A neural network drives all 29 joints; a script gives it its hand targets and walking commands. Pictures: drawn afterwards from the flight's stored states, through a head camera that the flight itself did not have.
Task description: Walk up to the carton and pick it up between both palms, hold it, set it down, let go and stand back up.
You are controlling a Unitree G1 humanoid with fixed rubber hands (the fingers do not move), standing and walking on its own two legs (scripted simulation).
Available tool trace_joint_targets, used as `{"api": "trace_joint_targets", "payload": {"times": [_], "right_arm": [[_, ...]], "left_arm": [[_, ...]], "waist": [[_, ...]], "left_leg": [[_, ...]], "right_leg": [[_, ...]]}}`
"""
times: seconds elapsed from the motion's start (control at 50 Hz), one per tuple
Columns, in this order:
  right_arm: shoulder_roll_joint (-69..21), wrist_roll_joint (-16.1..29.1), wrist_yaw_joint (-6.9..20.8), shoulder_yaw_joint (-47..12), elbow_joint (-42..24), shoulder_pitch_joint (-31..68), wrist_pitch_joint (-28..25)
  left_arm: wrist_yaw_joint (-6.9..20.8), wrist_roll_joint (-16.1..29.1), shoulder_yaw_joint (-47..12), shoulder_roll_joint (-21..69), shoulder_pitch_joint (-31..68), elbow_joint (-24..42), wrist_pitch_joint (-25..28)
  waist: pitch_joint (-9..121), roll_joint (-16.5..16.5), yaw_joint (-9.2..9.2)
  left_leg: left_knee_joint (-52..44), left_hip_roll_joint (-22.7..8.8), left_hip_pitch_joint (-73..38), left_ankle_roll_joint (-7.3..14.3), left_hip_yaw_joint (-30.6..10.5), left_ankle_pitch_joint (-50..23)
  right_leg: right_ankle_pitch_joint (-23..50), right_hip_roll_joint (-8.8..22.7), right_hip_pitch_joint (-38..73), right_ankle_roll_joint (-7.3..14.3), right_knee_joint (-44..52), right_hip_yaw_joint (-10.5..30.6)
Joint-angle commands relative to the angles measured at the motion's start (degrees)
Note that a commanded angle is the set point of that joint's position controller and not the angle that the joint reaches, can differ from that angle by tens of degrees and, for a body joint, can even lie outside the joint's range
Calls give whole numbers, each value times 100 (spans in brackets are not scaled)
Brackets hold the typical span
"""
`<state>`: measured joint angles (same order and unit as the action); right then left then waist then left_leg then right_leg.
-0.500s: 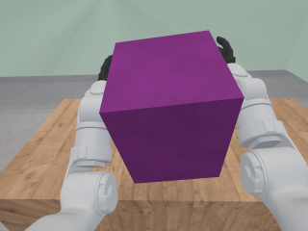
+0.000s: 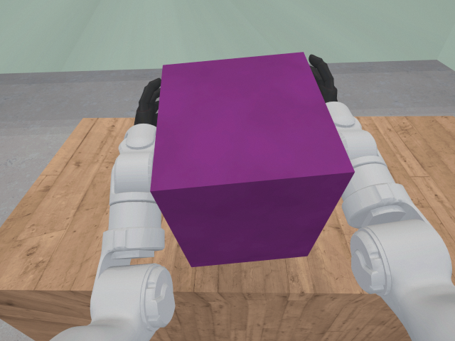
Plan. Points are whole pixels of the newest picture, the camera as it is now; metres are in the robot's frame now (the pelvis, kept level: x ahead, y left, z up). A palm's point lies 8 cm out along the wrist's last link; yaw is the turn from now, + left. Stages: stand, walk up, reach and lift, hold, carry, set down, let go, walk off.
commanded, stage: set down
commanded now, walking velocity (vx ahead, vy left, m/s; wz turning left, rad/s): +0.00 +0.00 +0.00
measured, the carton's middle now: (242, 169) +0.34 +0.01 +0.19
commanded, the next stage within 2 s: none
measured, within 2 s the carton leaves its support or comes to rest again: neither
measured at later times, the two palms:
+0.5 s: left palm (156, 139) +0.40 +0.15 +0.21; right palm (322, 120) +0.43 -0.13 +0.22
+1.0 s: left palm (168, 147) +0.41 +0.14 +0.18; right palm (324, 128) +0.44 -0.15 +0.19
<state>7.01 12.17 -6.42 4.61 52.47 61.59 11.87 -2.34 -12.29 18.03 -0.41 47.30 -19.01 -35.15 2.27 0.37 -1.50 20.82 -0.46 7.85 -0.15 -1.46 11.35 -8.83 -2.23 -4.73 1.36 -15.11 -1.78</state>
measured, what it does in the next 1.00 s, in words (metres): stands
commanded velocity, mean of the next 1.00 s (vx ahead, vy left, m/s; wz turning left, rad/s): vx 0.00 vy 0.00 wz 0.00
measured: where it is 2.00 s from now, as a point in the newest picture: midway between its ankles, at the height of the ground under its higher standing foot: outside the picture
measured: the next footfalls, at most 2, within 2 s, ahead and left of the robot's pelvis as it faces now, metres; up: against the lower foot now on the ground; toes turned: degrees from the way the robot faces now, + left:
none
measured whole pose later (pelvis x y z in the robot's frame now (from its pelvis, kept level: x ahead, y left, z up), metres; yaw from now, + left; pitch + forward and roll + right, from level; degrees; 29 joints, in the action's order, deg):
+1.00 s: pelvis +0.01 -0.01 +0.00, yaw +0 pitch -1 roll -1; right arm 7.9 9.5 -0.4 6.7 58.9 58.6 5.2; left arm -5.8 -12.3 18.0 2.3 45.7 -27.0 -28.9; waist 0.3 0.4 -0.9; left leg 20.3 -0.5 7.4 -0.3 -1.5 11.9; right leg -10.6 -2.2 -5.3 1.8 -16.8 -1.8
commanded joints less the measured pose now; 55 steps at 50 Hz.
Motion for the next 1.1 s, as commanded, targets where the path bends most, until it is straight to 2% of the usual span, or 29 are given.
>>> {"api": "trace_joint_targets", "payload": {"times": [0.0, 0.02, 0.04, 0.08, 0.1, 0.14, 0.18, 0.26, 0.32, 0.36, 0.38, 0.42, 0.48, 0.52, 0.54, 0.56, 0.62, 0.68, 0.7, 0.72, 0.74, 0.76, 0.78, 0.84, 0.88, 0.9, 0.94, 1.06, 1.08], "right_arm": [[-3078, 573, 399, -1364, -1831, 3749, -318], [-2979, 438, 433, -1203, -1401, 3505, -302], [-3013, 372, 438, -1197, -1501, 3513, -319], [-2886, 439, 512, -1070, -1268, 3469, -325], [-2938, 356, 546, -1017, -1273, 3516, -376], [-2867, 247, 604, -921, -1051, 3482, -398], [-2781, 133, 647, -888, -987, 3480, -442], [-2664, -25, 776, -608, -787, 3567, -534], [-2662, -100, 862, -632, -547, 3512, -546], [-2620, -100, 913, -556, -645, 3715, -621], [-2586, -177, 941, -419, -580, 3709, -651], [-2594, -234, 1032, -484, -598, 3733, -704], [-2642, -211, 1063, -531, -609, 3800, -805], [-2571, -307, 1150, -421, -192, 3564, -799], [-2477, -312, 1156, -462, -288, 3624, -810], [-2499, -361, 1147, -401, -70, 3482, -758], [-2519, -382, 1193, -489, -312, 3698, -867], [-2568, -385, 1238, -415, -233, 3795, -911], [-2524, -331, 1255, -512, -193, 3792, -904], [-2547, -385, 1261, -362, -102, 3738, -901], [-2556, -410, 1286, -413, -145, 3732, -957], [-2600, -357, 1293, -512, -90, 3660, -941], [-2614, -395, 1290, -529, -232, 3717, -974], [-2614, -496, 1339, -341, 164, 3521, -895], [-2512, -463, 1365, -405, -15, 3650, -933], [-2500, -490, 1385, -381, 245, 3501, -907], [-2525, -458, 1392, -488, 62, 3558, -934], [-2447, -544, 1412, -383, 47, 3542, -1040], [-2401, -600, 1425, -329, 158, 3529, -1026]], "left_arm": [[462, 637, -2442, 3008, 4035, 1246, 297], [451, 632, -2485, 3050, 3936, 1108, 295], [458, 598, -2443, 2995, 3955, 1073, 284], [413, 604, -2463, 3071, 3967, 1079, 291], [400, 581, -2537, 3109, 4029, 1090, 320], [390, 509, -2328, 3081, 4002, 854, 339], [384, 498, -2357, 3075, 3991, 833, 371], [315, 358, -2198, 3017, 4044, 553, 372], [266, 250, -2037, 2979, 4072, 463, 421], [219, 305, -2083, 3046, 3980, 277, 450], [200, 321, -2081, 3009, 4162, 250, 488], [119, 331, -2076, 3111, 4244, 314, 573], [8, 528, -2329, 3233, 4430, 484, 700], [-26, 408, -2154, 3214, 4460, 343, 735], [-29, 327, -1971, 3114, 4253, 130, 705], [-26, 303, -1928, 3045, 4119, -95, 661], [-67, 264, -1845, 3012, 4316, 150, 768], [-126, 360, -1941, 3066, 4584, 218, 848], [-136, 325, -1853, 3129, 4435, 67, 854], [-164, 355, -1956, 3133, 4586, 142, 876], [-194, 386, -1966, 3099, 4601, 208, 922], [-197, 379, -1929, 3104, 4575, 216, 926], [-210, 376, -1967, 3132, 4656, 350, 966], [-207, 182, -1599, 2998, 4378, -171, 932], [-207, 170, -1564, 3016, 4400, -132, 971], [-227, 202, -1662, 3040, 4403, -106, 972], [-258, 155, -1550, 3026, 4379, 79, 1006], [-319, 298, -1764, 3258, 4356, 100, 1086], [-321, 243, -1641, 3233, 4323, -28, 1101]], "waist": [[3166, 173, -236], [2899, 172, -334], [3088, 69, -281], [2893, 324, -291], [3044, 258, -281], [2851, 304, -155], [2918, 160, -147], [2666, 224, -32], [2493, 264, 208], [2583, 266, 253], [2594, 247, 176], [2763, 308, 293], [3066, 313, 281], [2849, 358, 299], [2696, 375, 480], [2538, 259, 366], [2745, 268, 581], [2960, 367, 591], [2866, 429, 697], [3103, 372, 560], [3238, 405, 575], [3078, 279, 652], [3296, 422, 664], [2780, 305, 754], [2931, 372, 852], [2864, 431, 776], [3016, 384, 936], [3336, 484, 752], [3117, 434, 819]], "left_leg": [[286, 119, -2034, -525, 47, -3617], [231, 100, -1983, -520, 25, -3491], [254, 73, -2051, -510, 31, -3524], [201, 43, -2109, -576, 14, -3397], [226, 8, -2182, -602, 0, -3506], [169, 24, -1998, -549, 69, -3205], [135, 8, -2008, -534, 104, -3164], [93, -79, -1962, -566, 70, -2896], [-23, -70, -1743, -498, 172, -2593], [-20, -67, -1687, -491, 142, -2593], [-15, -122, -1778, -503, 121, -2489], [-1, -146, -1807, -524, 113, -2545], [123, -153, -1923, -557, 97, -2961], [102, -162, -1887, -566, 78, -2907], [50, -193, -1767, -536, 129, -2700], [0, -147, -1679, -491, 138, -2580], [53, -135, -1580, -489, 168, -2672], [73, -169, -1697, -499, 138, -2874], [61, -169, -1614, -495, 168, -2757], [74, -186, -1641, -518, 151, -2737], [120, -194, -1666, -528, 113, -2944], [110, -177, -1611, -505, 159, -3036], [180, -166, -1659, -555, 154, -3211], [20, -167, -1395, -481, 246, -2813], [-11, -190, -1407, -467, 251, -2762], [5, -186, -1458, -491, 261, -2832], [97, -224, -1526, -515, 261, -3149], [255, -247, -1655, -572, 200, -3674], [197, -275, -1639, -561, 205, -3583]], "right_leg": [[2264, -362, 1308, -238, -159, -445], [2074, -332, 1213, -236, -80, -464], [2114, -321, 1302, -227, -84, -446], [1693, -354, 955, -166, -22, -479], [1720, -347, 973, -163, -33, -492], [1504, -326, 853, -148, -21, -495], [1534, -316, 840, -136, -11, -494], [1150, -315, 561, -95, -21, -524], [984, -262, 544, -86, -20, -483], [931, -279, 447, -70, -14, -506], [828, -270, 359, -46, 15, -503], [824, -267, 236, -47, -19, -535], [1034, -294, 163, -28, -44, -547], [872, -294, 36, -18, -50, -575], [817, -274, 33, 6, -42, -522], [866, -253, 118, -10, 27, -509], [1024, -243, 182, -34, -73, -485], [1000, -257, -25, -25, -115, -510], [962, -230, -44, 1, -98, -484], [929, -244, -119, -16, -69, -528], [1070, -240, -196, -23, -87, -524], [1145, -250, -104, -37, -113, -507], [1261, -259, -71, -42, -141, -510], [1072, -223, -89, -30, -100, -485], [1093, -209, -87, -46, -99, -474], [1078, -211, -148, -47, -100, -494], [1179, -261, -175, -28, -135, -482], [1345, -260, -448, 16, -114, -475], [1225, -247, -506, 18, -101, -477]]}}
